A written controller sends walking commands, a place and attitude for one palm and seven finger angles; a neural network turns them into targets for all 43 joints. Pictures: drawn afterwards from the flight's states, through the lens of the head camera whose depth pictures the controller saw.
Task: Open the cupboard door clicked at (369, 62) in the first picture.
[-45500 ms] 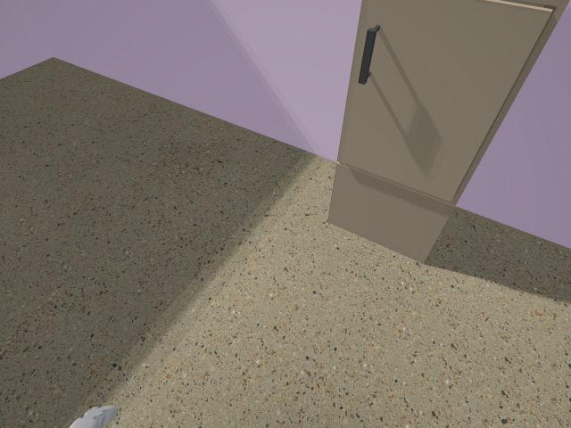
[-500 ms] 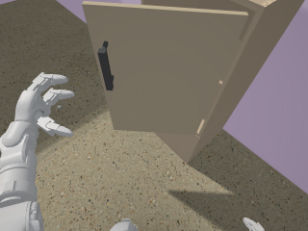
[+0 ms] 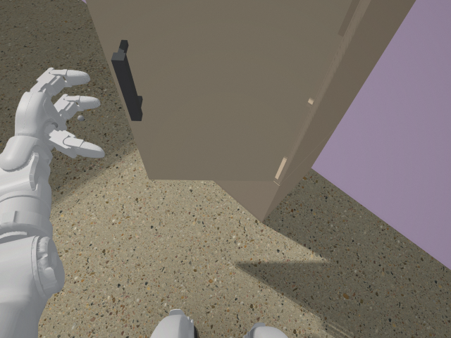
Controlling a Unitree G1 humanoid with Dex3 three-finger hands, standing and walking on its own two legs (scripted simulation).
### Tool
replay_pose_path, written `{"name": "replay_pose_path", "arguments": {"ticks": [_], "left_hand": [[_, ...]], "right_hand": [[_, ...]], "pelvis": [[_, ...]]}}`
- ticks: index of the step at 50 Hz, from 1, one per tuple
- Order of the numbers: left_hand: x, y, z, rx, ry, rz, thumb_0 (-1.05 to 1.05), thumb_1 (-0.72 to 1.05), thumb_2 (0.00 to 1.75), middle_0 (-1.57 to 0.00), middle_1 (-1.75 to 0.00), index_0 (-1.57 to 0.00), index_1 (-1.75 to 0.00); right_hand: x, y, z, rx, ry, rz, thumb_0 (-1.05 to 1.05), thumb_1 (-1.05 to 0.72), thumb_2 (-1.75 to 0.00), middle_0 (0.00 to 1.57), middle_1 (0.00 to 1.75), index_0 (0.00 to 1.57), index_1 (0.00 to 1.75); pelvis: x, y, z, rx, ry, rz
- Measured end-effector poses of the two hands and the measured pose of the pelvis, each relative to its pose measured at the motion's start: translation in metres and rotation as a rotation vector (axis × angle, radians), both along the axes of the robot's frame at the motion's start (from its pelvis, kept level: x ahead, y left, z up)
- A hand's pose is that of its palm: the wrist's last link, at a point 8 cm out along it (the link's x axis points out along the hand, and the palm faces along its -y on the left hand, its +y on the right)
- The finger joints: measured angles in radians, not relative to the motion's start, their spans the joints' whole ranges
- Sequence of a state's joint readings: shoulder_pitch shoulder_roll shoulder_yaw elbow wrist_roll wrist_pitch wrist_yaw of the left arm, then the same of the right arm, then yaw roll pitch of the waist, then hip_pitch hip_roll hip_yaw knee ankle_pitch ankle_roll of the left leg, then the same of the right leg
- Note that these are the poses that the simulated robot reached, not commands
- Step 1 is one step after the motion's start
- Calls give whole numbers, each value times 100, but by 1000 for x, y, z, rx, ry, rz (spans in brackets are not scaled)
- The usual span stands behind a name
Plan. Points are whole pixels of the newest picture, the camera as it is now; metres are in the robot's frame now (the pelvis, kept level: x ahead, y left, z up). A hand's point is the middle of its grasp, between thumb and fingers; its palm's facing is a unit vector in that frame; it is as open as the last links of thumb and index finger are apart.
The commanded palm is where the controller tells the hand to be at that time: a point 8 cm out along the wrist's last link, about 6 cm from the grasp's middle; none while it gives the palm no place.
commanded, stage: move the hooked fingers beside the handle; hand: left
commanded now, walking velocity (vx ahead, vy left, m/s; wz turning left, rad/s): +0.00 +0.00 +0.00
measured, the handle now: (130, 83) +0.56 +0.17 +0.09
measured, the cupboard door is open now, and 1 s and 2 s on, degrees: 44 44 44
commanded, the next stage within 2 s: slide the fingers in behind the handle in 1.50 s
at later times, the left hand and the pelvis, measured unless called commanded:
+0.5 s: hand (93, 93) +0.52 +0.23 +0.11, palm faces -0.01 -1.00 +0.00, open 14.0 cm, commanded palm +0.49 +0.28 +0.09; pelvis +0.01 -0.01 -0.01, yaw -2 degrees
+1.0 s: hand (90, 103) +0.50 +0.23 +0.10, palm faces +0.00 -1.00 +0.03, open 14.0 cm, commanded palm +0.49 +0.28 +0.09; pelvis +0.00 +0.00 -0.01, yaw -1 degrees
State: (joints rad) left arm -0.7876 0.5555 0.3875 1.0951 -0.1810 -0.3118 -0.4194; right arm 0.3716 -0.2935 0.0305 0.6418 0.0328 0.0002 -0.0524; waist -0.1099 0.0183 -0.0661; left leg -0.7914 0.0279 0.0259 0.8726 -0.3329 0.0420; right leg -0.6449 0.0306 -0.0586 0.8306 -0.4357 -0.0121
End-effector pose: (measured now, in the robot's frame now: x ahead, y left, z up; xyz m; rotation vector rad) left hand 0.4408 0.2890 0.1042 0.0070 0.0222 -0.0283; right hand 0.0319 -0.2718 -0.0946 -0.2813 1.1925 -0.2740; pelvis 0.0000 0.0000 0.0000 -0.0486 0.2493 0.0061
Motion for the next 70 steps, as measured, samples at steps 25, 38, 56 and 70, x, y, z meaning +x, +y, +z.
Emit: {"name": "replay_pose_path", "arguments": {"ticks": [25,38,56,70], "left_hand": [[55,-9,2,-6,18,20,-1,-49,30,-29,-120,-30,-120],[34,6,2,-18,-33,22,-1,-50,30,-29,-120,-30,-120],[43,3,0,7,-46,35,-1,-50,30,-29,-120,-30,-120],[49,3,-8,-15,-45,22,-1,-50,30,-29,-120,-30,-120]], "right_hand": [[-50,-9,-2,5,167,-126,0,-90,-90,20,30,20,30],[-13,-9,-2,-3,104,-75,0,-90,-90,20,30,20,30],[-24,5,-7,-6,92,-64,0,-90,-90,20,30,20,30],[-62,10,-3,-18,190,-107,0,-90,-90,20,30,20,30]], "pelvis": [[13,-12,-7,-1,81,-37],[16,-7,-6,-11,59,-19],[3,2,-13,-22,72,-19],[2,7,-14,-26,89,-27]]}}
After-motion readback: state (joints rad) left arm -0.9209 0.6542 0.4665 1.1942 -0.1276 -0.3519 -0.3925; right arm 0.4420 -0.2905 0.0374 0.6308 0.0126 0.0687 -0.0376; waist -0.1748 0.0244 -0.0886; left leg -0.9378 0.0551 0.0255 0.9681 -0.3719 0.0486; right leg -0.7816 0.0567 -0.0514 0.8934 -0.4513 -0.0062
